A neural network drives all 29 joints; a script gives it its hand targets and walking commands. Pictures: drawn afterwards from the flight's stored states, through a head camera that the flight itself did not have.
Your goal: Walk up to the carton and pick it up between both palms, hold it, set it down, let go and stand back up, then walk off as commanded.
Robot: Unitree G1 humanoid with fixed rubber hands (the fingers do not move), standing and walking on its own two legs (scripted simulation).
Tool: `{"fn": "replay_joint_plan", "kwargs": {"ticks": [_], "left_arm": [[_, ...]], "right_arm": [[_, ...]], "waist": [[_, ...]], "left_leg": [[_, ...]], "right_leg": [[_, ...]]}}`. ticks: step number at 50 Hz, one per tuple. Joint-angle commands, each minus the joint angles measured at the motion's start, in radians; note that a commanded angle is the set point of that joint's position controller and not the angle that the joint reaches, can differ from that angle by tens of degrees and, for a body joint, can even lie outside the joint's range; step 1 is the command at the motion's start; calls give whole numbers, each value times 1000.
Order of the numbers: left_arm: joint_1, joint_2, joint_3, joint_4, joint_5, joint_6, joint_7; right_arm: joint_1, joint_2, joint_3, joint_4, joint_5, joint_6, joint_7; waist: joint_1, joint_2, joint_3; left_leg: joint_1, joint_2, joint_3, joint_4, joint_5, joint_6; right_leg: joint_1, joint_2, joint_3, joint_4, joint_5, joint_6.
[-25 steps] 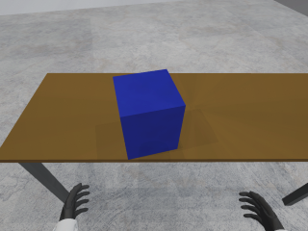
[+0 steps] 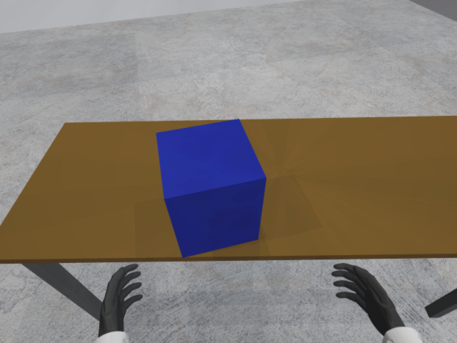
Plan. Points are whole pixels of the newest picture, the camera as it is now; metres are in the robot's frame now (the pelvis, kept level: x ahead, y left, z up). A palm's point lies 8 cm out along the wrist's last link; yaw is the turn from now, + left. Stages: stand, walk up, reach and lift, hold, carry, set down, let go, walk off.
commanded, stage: reach and lift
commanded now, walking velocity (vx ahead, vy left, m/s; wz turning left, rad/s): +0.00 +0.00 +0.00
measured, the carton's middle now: (210, 189) +0.45 +0.03 +0.00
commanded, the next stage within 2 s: none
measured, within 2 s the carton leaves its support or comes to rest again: neither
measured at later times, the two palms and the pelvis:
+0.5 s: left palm (118, 287) +0.24 +0.18 +0.02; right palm (366, 277) +0.24 -0.23 +0.00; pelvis +0.00 +0.00 +0.00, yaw +0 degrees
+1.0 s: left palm (115, 250) +0.28 +0.18 +0.06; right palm (340, 215) +0.33 -0.20 +0.06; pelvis +0.01 +0.01 +0.01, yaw +0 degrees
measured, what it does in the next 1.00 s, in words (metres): stands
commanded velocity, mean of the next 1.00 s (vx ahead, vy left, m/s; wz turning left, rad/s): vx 0.00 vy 0.00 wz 0.00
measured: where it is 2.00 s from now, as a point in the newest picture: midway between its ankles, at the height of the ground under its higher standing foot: outside the picture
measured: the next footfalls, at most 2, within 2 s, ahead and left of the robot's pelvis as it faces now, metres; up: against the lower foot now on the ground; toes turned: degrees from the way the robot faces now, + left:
none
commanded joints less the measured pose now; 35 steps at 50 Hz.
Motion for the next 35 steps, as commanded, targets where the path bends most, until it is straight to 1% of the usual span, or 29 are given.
{"fn": "replay_joint_plan", "kwargs": {"ticks": [1,3,7,11,13,15,18,19,21,26,29,33,35], "left_arm": [[-31,71,-64,-315,-38,-135,-2],[-53,72,-73,-313,-46,-142,1],[-133,63,-88,-285,-52,-107,13],[-243,67,-98,-318,-68,-60,37],[-286,69,-106,-341,-79,-32,49],[-322,70,-110,-371,-88,-1,60],[-350,76,-100,-388,-94,48,68],[-348,78,-94,-397,-95,62,68],[-353,83,-76,-405,-88,95,64],[-380,84,-24,-436,-75,169,50],[-405,87,6,-457,-69,206,41],[-457,90,36,-501,-66,247,37],[-480,87,40,-519,-62,265,37]], "right_arm": [[2,-81,-6,-358,127,-115,-43],[-26,-76,-6,-367,130,-120,-43],[-106,-80,-20,-375,125,-90,-41],[-207,-90,-41,-409,116,-43,-39],[-249,-98,-56,-416,112,-17,-38],[-287,-106,-67,-423,115,11,-39],[-333,-119,-75,-430,121,42,-50],[-337,-126,-79,-431,120,50,-55],[-353,-131,-76,-421,125,64,-65],[-407,-148,-57,-417,144,97,-95],[-448,-153,-44,-422,155,116,-112],[-522,-175,-39,-425,168,137,-130],[-552,-179,-35,-416,174,150,-135]], "waist": [[53,-139,-304],[57,-130,-300],[63,-105,-266],[75,-81,-239],[80,-72,-239],[83,-59,-249],[86,-65,-262],[84,-67,-273],[82,-69,-284],[91,-79,-328],[98,-85,-350],[104,-83,-390],[106,-71,-402]], "left_leg": [[54,-38,10,-93,197,42],[55,-35,7,-95,178,42],[88,-21,0,-119,107,43],[79,-12,3,-142,22,45],[77,-8,6,-151,-10,44],[76,-5,8,-156,-23,43],[67,-6,13,-155,1,44],[68,-7,15,-154,27,44],[70,-10,16,-149,64,44],[73,-16,21,-138,172,38],[78,-18,22,-132,227,36],[76,-19,22,-124,285,31],[88,-18,19,-121,310,27]], "right_leg": [[355,-13,56,-212,450,47],[334,-12,59,-219,404,43],[257,1,54,-254,227,27],[198,6,58,-274,75,17],[179,6,59,-277,36,14],[178,8,59,-277,28,12],[198,13,57,-269,79,17],[215,17,55,-264,124,19],[244,21,53,-258,188,24],[337,25,58,-247,349,34],[378,27,63,-244,425,37],[416,32,63,-233,503,40],[416,36,60,-234,523,39]]}}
